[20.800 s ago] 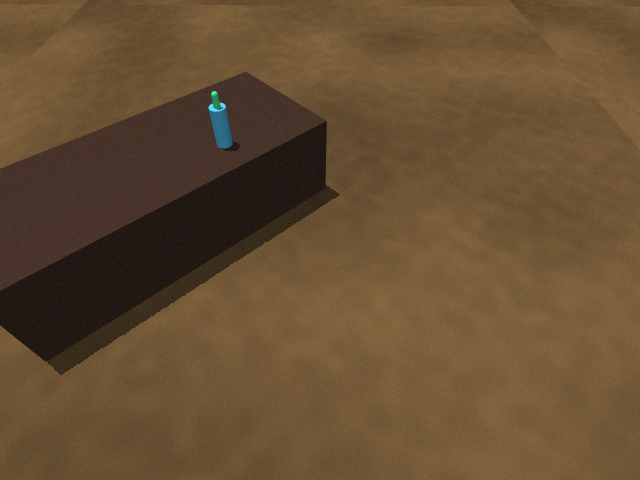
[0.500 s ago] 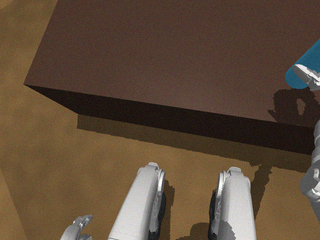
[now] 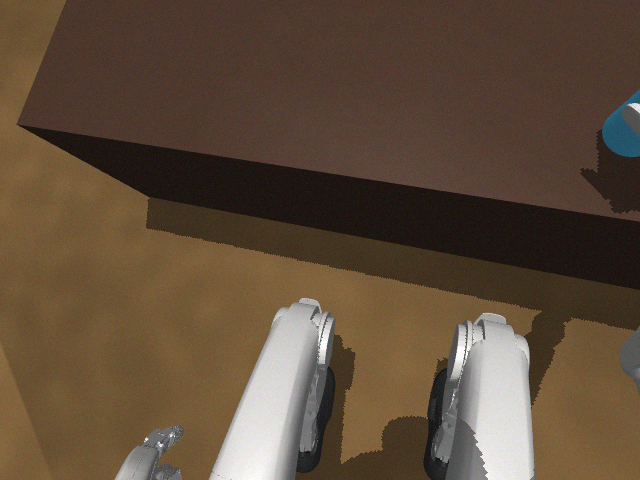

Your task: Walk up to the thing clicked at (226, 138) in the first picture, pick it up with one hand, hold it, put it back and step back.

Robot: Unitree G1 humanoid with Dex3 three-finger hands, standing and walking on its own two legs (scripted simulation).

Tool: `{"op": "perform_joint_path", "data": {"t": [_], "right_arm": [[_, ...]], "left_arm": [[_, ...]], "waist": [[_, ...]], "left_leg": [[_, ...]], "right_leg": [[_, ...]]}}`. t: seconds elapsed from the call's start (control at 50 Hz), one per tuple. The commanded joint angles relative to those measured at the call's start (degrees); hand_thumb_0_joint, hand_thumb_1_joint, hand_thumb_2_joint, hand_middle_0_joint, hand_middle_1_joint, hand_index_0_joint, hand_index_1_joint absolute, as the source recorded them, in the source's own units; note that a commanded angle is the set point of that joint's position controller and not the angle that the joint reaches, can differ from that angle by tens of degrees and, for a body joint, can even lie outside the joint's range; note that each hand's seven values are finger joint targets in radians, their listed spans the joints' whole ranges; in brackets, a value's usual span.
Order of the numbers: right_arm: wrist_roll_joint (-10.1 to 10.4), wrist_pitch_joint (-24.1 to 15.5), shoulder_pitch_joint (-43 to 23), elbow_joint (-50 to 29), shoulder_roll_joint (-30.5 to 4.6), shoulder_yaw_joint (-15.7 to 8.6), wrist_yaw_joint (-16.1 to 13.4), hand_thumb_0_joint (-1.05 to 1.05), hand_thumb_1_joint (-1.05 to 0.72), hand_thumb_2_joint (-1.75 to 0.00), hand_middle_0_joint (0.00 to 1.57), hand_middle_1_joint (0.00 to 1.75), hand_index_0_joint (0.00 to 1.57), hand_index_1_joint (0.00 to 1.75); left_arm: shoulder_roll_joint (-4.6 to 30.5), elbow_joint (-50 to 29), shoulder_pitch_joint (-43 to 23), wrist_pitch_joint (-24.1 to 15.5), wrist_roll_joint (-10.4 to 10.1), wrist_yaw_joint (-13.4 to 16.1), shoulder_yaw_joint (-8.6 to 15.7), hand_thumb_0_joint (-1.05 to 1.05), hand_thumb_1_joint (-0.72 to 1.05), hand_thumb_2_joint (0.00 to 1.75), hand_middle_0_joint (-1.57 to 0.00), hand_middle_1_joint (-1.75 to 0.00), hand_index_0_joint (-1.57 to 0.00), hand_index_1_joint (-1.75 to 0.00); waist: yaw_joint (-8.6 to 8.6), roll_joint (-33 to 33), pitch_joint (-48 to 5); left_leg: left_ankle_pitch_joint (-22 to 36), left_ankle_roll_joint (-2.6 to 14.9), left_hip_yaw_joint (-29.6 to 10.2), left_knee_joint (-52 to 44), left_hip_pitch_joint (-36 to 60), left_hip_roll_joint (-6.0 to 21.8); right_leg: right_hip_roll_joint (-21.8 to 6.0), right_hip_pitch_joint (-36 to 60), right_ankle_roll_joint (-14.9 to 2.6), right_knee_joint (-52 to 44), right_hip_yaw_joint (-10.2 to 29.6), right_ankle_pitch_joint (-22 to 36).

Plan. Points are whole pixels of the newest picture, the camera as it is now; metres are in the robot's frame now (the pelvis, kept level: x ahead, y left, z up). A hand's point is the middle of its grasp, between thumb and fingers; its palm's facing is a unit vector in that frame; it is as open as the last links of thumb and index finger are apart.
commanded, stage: lower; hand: right
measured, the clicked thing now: out of the picture +0.52 -0.29 +0.02
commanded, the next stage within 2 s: loosen in 0.28 s
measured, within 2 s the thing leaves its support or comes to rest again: rests again in 0.64 s
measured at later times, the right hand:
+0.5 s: hand out of the picture +0.53 -0.31 -0.01, palm faces +0.37 +0.93 -0.03, open 9.6 cm
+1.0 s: hand out of the picture +0.54 -0.31 -0.01, palm faces +0.36 +0.93 -0.03, open 9.7 cm
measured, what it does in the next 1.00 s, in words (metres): stands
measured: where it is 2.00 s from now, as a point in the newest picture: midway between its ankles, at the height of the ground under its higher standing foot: (374, 439)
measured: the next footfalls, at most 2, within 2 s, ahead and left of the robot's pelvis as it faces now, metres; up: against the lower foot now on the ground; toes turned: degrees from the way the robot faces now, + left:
none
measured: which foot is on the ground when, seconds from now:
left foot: down 0.00-1.00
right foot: down 0.00-1.00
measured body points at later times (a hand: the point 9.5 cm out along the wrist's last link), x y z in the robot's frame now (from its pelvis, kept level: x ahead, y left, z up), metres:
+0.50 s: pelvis -0.01 +0.01 -0.04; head +0.22 -0.05 +0.34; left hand +0.05 +0.28 -0.16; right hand +0.51 -0.36 -0.01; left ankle +0.06 +0.13 -0.43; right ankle +0.08 -0.13 -0.43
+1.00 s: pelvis -0.01 +0.00 -0.04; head +0.22 -0.05 +0.34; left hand +0.06 +0.28 -0.15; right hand +0.51 -0.36 -0.01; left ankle +0.06 +0.13 -0.43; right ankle +0.08 -0.13 -0.43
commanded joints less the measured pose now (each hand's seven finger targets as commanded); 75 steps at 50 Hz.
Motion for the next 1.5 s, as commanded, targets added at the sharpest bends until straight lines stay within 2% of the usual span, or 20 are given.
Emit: {"op": "perform_joint_path", "data": {"t": [0.0, 0.06, 0.1, 0.16, 0.2, 0.26, 0.3, 0.38, 0.44, 0.52, 0.56, 0.6, 0.62, 0.68, 0.82, 0.84, 0.98, 1.08, 1.26, 1.48], "right_arm": [[2.02, -5.75, -29.22, -17.27, -21.80, -2.52, -0.20, 0.00, -0.08, -1.43, 1.36, 1.57, 1.42, 1.57], [2.16, -4.99, -26.47, -14.00, -19.99, -1.37, 0.41, 0.00, -0.05, -1.44, 1.36, 1.58, 1.43, 1.58], [1.87, -5.26, -30.24, -18.58, -25.41, -4.27, 0.02, 0.00, -0.05, -1.43, 1.36, 1.57, 1.42, 1.57], [1.86, -4.10, -27.36, -14.53, -21.18, -2.31, 0.61, 0.00, -0.08, -1.42, 1.36, 1.56, 1.42, 1.56], [1.62, -4.53, -29.97, -17.66, -24.76, -3.85, 0.49, 0.00, -0.06, -1.42, 1.35, 1.56, 1.42, 1.56], [1.35, -3.31, -28.05, -13.35, -20.79, -1.43, 0.98, 0.00, -0.08, -1.40, 1.35, 1.55, 1.41, 1.55], [1.48, -3.40, -29.18, -15.83, -24.04, -3.58, 0.74, 0.00, -0.08, -1.40, 1.35, 1.55, 1.41, 1.55], [1.05, -2.15, -26.19, -11.83, -21.42, -1.65, 1.41, 0.00, -0.07, -1.42, 1.35, 1.55, 1.42, 1.55], [0.75, -1.72, -27.97, -14.76, -23.92, -2.62, 1.17, 0.00, 0.02, -1.18, 1.29, 1.35, 1.34, 1.35], [1.26, -0.28, -25.56, -10.86, -19.66, -0.32, 1.65, 0.00, 0.10, -0.94, 1.23, 1.17, 1.27, 1.18], [1.42, -0.52, -29.04, -16.13, -24.16, -2.33, 1.49, 0.00, 0.17, -0.84, 1.22, 1.11, 1.25, 1.11], [1.53, 0.50, -26.14, -11.81, -19.45, 0.77, 2.05, 0.00, 0.23, -0.74, 1.19, 1.02, 1.22, 1.02], [2.08, 0.31, -27.10, -15.03, -22.18, -1.58, 1.77, 0.00, 0.26, -0.68, 1.17, 0.98, 1.19, 0.98], [1.99, 1.33, -25.74, -12.92, -20.99, -0.31, 1.95, 0.00, 0.30, -0.58, 1.13, 0.90, 1.15, 0.90], [2.03, 2.28, -22.55, -11.63, -18.14, 1.06, 1.90, 0.00, 0.20, -0.55, 0.93, 0.77, 0.95, 0.77], [2.13, 1.69, -24.88, -16.84, -22.71, -1.98, 1.31, 0.00, 0.18, -0.54, 0.91, 0.75, 0.92, 0.75], [2.32, 2.44, -23.75, -14.71, -18.98, -0.10, 1.16, 0.00, 0.15, -0.44, 0.78, 0.62, 0.78, 0.62], [2.29, 1.75, -25.83, -17.92, -23.23, -1.98, 0.62, 0.00, 0.16, -0.36, 0.67, 0.51, 0.66, 0.51], [2.09, 2.42, -23.03, -13.61, -20.23, -0.46, 0.77, 0.00, 0.22, -0.28, 0.34, 0.31, 0.34, 0.31], [1.63, 3.15, -25.43, -20.77, -30.01, -4.81, 1.43, 0.00, 0.40, -0.06, 0.12, 0.07, 0.11, 0.07]], "left_arm": [[13.20, -1.15, 11.72, 0.20, 0.20, 0.92, 4.62, 0.00, 0.86, 0.90, -0.20, -0.30, -0.19, -0.31], [12.92, -1.48, 11.36, 0.03, 0.07, 1.00, 4.18, 0.00, 0.87, 0.89, -0.20, -0.30, -0.20, -0.30], [13.35, -1.26, 11.78, 0.34, 0.07, 1.13, 4.17, 0.00, 0.87, 0.89, -0.20, -0.30, -0.20, -0.30], [12.92, -1.47, 11.68, 0.42, 0.07, 1.01, 3.98, 0.00, 0.88, 0.88, -0.20, -0.30, -0.20, -0.30], [13.08, -1.68, 11.65, 0.52, 0.08, 1.11, 3.78, 0.00, 0.88, 0.89, -0.20, -0.30, -0.20, -0.30], [12.94, -1.40, 11.68, 0.70, 0.30, 1.13, 3.70, 0.00, 0.88, 0.88, -0.20, -0.30, -0.20, -0.29], [12.90, -1.77, 11.76, 0.64, 0.15, 1.22, 3.30, 0.00, 0.88, 0.88, -0.20, -0.30, -0.20, -0.29], [13.47, -1.43, 11.92, 1.05, 0.25, 1.11, 3.07, 0.00, 0.89, 0.86, -0.20, -0.30, -0.21, -0.29], [13.97, -2.93, 11.45, 1.28, 0.08, 1.17, 3.31, 0.00, 0.92, 0.84, -0.19, -0.30, -0.22, -0.28], [13.64, -2.71, 11.57, 1.25, -0.13, 1.18, 2.96, 0.00, 0.92, 0.85, -0.19, -0.30, -0.22, -0.28], [14.48, -2.89, 11.56, 1.25, -0.26, 1.46, 3.17, 0.00, 0.91, 0.86, -0.19, -0.30, -0.21, -0.28], [14.20, -2.72, 11.81, 1.27, -0.31, 1.46, 3.07, 0.00, 0.91, 0.86, -0.19, -0.30, -0.21, -0.28], [14.35, -3.25, 11.90, 1.29, -0.47, 1.50, 3.17, 0.00, 0.91, 0.86, -0.19, -0.30, -0.21, -0.28], [14.32, -3.37, 12.23, 1.37, -0.59, 1.61, 3.09, 0.00, 0.91, 0.87, -0.19, -0.30, -0.21, -0.28], [14.22, -3.21, 11.70, 1.45, -0.48, 1.55, 3.00, 0.00, 0.88, 0.89, -0.20, -0.30, -0.20, -0.30], [14.07, -3.68, 12.23, 1.61, -0.56, 1.61, 2.95, 0.00, 0.88, 0.89, -0.20, -0.30, -0.20, -0.30], [14.39, -3.71, 11.96, 1.89, -0.64, 1.49, 3.47, 0.00, 0.88, 0.89, -0.20, -0.30, -0.20, -0.31], [13.68, -4.65, 11.49, 2.12, -0.67, 1.65, 2.90, 0.00, 0.88, 0.89, -0.20, -0.30, -0.20, -0.30], [14.19, -4.32, 11.18, 2.10, -0.66, 1.72, 3.04, 0.00, 0.90, 0.87, -0.20, -0.30, -0.20, -0.29], [15.16, -4.87, 11.55, 2.66, -1.15, 2.19, 3.69, 0.00, 0.89, 0.89, -0.20, -0.30, -0.20, -0.30]], "waist": [[-0.79, -17.98, -44.48], [-0.41, -15.42, -43.72], [-1.61, -17.74, -45.28], [-0.43, -15.89, -42.61], [-1.42, -17.43, -43.91], [0.17, -15.86, -41.00], [-0.47, -15.62, -41.42], [0.44, -15.79, -38.02], [-0.29, -16.11, -39.49], [0.54, -14.00, -37.42], [-0.28, -17.35, -38.66], [1.16, -15.19, -37.68], [0.18, -14.84, -39.33], [0.27, -14.14, -40.19], [0.45, -14.11, -35.86], [-0.59, -14.94, -38.35], [0.38, -16.02, -36.51], [-0.75, -14.17, -38.77], [-0.14, -14.34, -37.20], [-2.09, -17.52, -44.60]], "left_leg": [[16.98, 2.63, 0.92, -12.13, 13.19, -0.81], [17.56, 2.21, 0.72, -11.56, 13.88, -1.00], [17.83, 2.49, 0.57, -10.37, 13.66, -0.79], [16.34, 2.44, 1.04, -9.89, 12.00, -1.08], [15.88, 2.60, 0.86, -9.47, 12.18, -1.03], [15.70, 2.36, 1.23, -8.97, 11.30, -1.22], [16.06, 2.42, 1.30, -8.46, 11.46, -1.25], [15.30, 2.52, 2.23, -7.13, 8.26, -1.29], [13.39, 2.63, 2.24, -7.35, 8.46, -1.32], [12.03, 2.45, 2.56, -7.56, 8.10, -1.42], [11.11, 2.81, 2.47, -7.07, 7.22, -1.18], [11.78, 2.56, 2.86, -7.20, 7.70, -1.26], [12.97, 2.55, 2.58, -7.08, 8.77, -1.21], [14.18, 2.40, 2.25, -7.51, 10.74, -1.32], [13.14, 2.47, 2.69, -7.59, 8.75, -1.49], [15.17, 2.51, 2.55, -7.34, 10.01, -1.47], [14.21, 2.85, 3.32, -6.31, 6.72, -1.29], [14.44, 2.38, 2.17, -8.01, 10.94, -1.37], [13.12, 2.63, 2.99, -7.17, 8.57, -1.50], [14.46, 2.55, 2.25, -8.74, 14.21, -1.57]], "right_leg": [[0.82, 38.16, -1.80, -9.86, -0.65, 14.99], [0.64, 34.48, -2.27, -7.67, -1.12, 13.95], [0.71, 34.42, -2.06, -7.32, -1.31, 14.68], [0.52, 32.40, -2.11, -6.87, -1.18, 12.57], [0.61, 31.89, -2.07, -6.79, -1.36, 11.88], [0.44, 29.45, -2.20, -5.55, -1.34, 10.88], [0.46, 28.35, -2.25, -5.11, -1.25, 11.02], [0.37, 28.42, -2.08, -4.52, -0.89, 10.84], [0.45, 28.05, -2.10, -5.12, -1.11, 8.53], [0.48, 25.97, -2.23, -4.91, -0.92, 6.67], [0.62, 27.32, -2.00, -5.55, -0.93, 5.91], [0.58, 26.77, -2.11, -4.92, -0.69, 6.40], [0.55, 26.50, -2.31, -4.33, -0.85, 7.56], [0.48, 26.10, -2.34, -4.20, -1.17, 8.87], [0.39, 24.75, -2.25, -4.48, -0.82, 7.81], [0.35, 26.03, -2.37, -4.25, -0.97, 9.89], [0.23, 28.33, -1.84, -5.52, 0.12, 10.07], [0.41, 25.18, -2.54, -4.40, -1.25, 8.52], [0.27, 26.24, -2.18, -4.91, -0.54, 7.94], [0.02, 31.23, -1.95, -6.68, -0.96, 10.29]]}}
